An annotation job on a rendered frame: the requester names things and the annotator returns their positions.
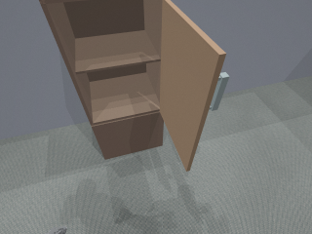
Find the handle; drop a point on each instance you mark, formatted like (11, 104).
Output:
(219, 90)

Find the cupboard door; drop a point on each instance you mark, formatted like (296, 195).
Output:
(191, 63)

